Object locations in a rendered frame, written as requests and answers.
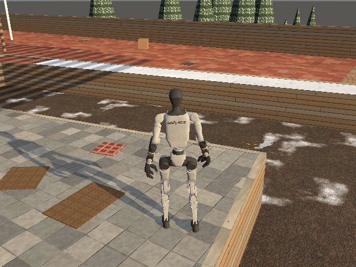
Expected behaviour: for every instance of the robot right thigh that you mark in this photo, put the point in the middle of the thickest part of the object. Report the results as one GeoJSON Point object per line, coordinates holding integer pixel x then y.
{"type": "Point", "coordinates": [191, 166]}

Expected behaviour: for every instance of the right robot hand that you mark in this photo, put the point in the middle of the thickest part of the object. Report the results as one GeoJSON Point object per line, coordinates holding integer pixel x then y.
{"type": "Point", "coordinates": [202, 158]}

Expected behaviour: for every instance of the robot left forearm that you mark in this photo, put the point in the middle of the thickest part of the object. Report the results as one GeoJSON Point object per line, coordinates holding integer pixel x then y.
{"type": "Point", "coordinates": [151, 152]}

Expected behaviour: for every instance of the robot thigh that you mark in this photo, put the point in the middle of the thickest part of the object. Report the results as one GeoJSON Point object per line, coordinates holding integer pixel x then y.
{"type": "Point", "coordinates": [191, 166]}
{"type": "Point", "coordinates": [164, 166]}

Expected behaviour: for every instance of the robot right forearm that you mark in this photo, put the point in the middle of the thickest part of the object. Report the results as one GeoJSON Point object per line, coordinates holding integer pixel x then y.
{"type": "Point", "coordinates": [203, 147]}

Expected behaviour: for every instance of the right robot upper arm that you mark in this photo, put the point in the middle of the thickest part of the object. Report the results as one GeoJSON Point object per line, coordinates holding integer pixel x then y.
{"type": "Point", "coordinates": [194, 117]}

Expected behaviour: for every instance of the left robot hand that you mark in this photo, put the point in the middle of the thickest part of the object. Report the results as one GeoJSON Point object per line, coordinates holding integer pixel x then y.
{"type": "Point", "coordinates": [148, 171]}

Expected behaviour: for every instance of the left robot upper arm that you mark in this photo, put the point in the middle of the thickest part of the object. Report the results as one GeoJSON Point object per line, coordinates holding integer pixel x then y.
{"type": "Point", "coordinates": [157, 128]}

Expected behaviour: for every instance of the robot left thigh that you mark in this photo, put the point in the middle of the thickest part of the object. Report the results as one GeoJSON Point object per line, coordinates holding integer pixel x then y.
{"type": "Point", "coordinates": [164, 166]}

